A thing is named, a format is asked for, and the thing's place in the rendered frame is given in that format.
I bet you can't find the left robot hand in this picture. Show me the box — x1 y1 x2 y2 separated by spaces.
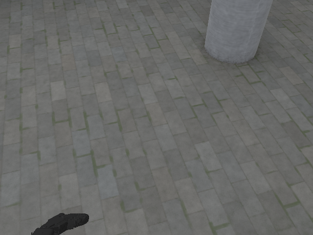
31 212 89 235

